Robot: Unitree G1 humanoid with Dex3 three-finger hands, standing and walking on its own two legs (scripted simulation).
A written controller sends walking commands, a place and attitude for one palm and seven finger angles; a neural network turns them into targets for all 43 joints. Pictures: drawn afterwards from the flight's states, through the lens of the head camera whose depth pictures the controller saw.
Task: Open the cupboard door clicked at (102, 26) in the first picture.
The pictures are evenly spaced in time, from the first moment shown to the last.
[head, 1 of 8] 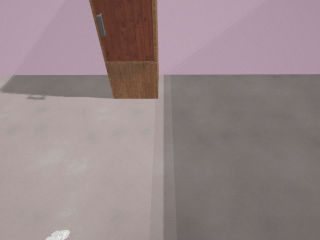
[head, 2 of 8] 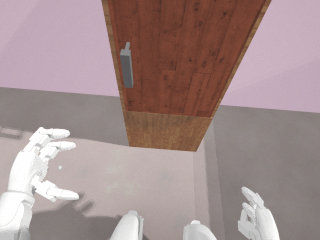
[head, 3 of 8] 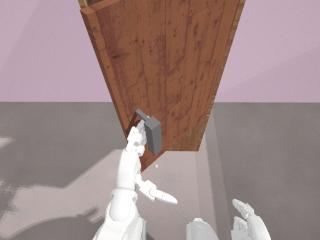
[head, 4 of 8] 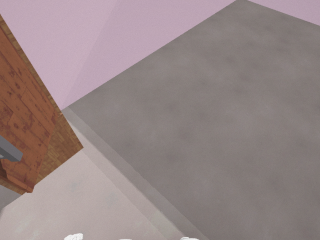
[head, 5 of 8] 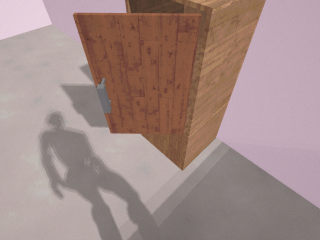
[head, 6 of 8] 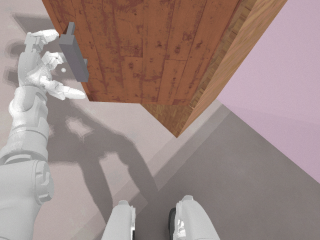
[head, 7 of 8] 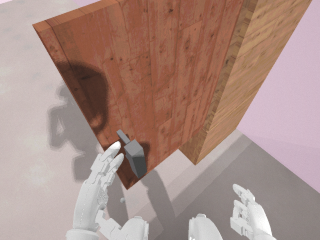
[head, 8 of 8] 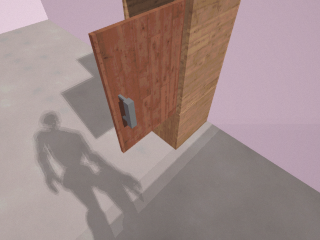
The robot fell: no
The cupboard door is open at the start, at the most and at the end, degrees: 0 90 90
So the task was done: yes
